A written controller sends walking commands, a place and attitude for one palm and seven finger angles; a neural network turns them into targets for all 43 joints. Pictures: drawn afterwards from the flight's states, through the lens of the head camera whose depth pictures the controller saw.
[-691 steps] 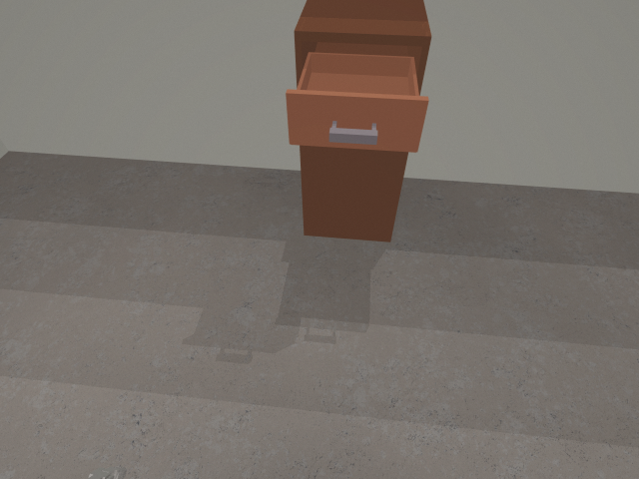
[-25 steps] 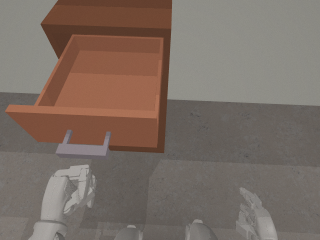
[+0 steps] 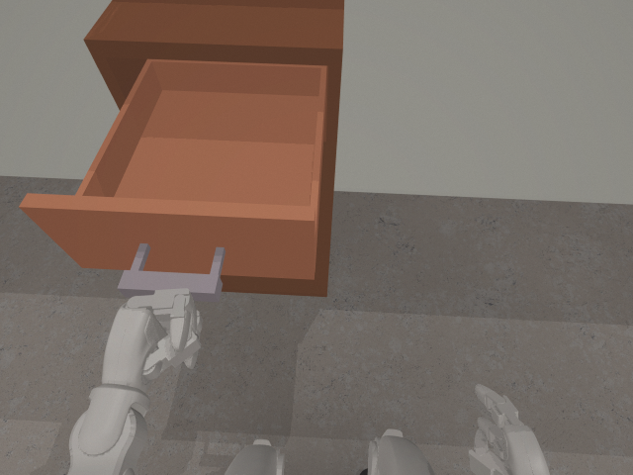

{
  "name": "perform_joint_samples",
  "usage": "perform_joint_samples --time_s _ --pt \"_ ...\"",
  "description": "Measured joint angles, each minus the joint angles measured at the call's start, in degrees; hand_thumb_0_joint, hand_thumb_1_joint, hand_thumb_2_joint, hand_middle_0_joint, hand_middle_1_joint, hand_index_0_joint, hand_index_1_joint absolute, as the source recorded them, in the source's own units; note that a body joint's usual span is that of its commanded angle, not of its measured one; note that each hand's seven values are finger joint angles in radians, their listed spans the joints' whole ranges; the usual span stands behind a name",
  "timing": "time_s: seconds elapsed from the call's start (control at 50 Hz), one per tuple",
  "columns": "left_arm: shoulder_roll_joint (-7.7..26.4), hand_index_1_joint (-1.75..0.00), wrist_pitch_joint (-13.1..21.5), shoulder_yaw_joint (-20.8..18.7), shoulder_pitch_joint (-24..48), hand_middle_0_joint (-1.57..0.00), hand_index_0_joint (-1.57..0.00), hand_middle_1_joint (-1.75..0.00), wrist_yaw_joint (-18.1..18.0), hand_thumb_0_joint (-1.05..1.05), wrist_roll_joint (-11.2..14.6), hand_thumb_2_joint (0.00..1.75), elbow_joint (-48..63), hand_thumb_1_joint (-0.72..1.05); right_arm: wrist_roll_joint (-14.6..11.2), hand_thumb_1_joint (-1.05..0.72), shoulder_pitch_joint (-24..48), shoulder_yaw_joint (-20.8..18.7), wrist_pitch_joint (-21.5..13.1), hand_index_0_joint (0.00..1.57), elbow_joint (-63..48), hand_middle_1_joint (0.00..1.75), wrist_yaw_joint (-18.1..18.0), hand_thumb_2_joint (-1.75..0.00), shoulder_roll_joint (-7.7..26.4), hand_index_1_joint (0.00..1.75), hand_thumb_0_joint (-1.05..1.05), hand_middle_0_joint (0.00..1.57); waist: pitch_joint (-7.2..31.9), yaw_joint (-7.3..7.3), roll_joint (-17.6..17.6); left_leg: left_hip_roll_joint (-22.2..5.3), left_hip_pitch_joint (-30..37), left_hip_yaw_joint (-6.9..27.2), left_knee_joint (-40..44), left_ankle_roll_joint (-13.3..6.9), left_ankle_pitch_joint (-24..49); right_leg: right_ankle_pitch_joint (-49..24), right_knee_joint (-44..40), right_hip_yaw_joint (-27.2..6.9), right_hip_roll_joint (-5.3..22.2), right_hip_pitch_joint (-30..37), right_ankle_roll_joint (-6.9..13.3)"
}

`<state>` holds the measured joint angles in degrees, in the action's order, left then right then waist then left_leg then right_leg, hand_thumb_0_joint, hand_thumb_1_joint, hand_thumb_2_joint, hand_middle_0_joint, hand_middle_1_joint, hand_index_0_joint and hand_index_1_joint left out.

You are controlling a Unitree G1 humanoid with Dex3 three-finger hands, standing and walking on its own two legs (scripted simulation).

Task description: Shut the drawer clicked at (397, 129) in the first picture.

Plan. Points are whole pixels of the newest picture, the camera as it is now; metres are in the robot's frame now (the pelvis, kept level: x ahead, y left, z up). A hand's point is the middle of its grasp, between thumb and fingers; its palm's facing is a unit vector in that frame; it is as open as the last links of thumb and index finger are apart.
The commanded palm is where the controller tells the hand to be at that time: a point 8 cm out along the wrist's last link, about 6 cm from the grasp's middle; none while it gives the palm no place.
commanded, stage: push the drawer shut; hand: left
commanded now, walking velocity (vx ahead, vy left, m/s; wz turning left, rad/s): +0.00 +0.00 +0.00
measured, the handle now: (176, 269) +0.35 +0.19 +0.05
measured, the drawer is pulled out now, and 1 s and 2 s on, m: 0.29 0.16 0.04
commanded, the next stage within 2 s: none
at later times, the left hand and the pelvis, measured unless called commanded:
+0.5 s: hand (210, 284) +0.33 +0.14 +0.05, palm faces -0.04 -1.00 -0.06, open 3.3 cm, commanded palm +0.32 +0.20 +0.06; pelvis -0.02 +0.00 +0.00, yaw +0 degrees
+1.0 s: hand (215, 244) +0.39 +0.15 +0.05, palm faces -0.04 -1.00 -0.05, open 3.2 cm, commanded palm +0.38 +0.20 +0.06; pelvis -0.01 +0.00 +0.01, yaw -1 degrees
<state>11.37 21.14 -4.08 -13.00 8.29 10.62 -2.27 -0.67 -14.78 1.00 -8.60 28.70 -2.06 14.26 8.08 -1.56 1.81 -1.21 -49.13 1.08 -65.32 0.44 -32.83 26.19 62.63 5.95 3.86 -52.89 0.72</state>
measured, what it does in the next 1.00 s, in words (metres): stands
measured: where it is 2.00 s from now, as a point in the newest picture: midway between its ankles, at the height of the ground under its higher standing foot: outside the picture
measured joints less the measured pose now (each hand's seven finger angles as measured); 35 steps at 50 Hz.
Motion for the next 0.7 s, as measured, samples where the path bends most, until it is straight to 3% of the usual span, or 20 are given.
perform_joint_samples --time_s 0.32,0.7 --pt "0.30 -1.60 -0.47 0.35 14.35 -1.40 -1.40 -1.60 -1.74 0.01 -1.06 0.98 -11.68 0.87 -0.28 -0.90 2.29 0.54 0.08 0.20 3.03 0.30 -0.31 -0.90 0.11 0.30 0.02 0.20 -1.11 0.08 -0.32 0.55 -0.60 -0.12 0.55 -0.07 1.69 -1.47 -0.36 -0.18 0.48 -0.59 0.09" --pt "2.04 -1.60 1.43 -4.69 27.97 -1.40 -1.40 -1.60 -0.19 0.02 -1.38 0.94 -27.22 0.85 -0.12 -0.90 0.11 0.10 2.60 0.20 5.29 0.30 0.03 -0.90 0.51 0.30 0.02 0.20 -1.43 -1.67 -0.97 -0.04 0.31 -1.18 2.98 0.00 2.55 -2.61 -2.47 -1.16 -0.31 -0.37 0.15"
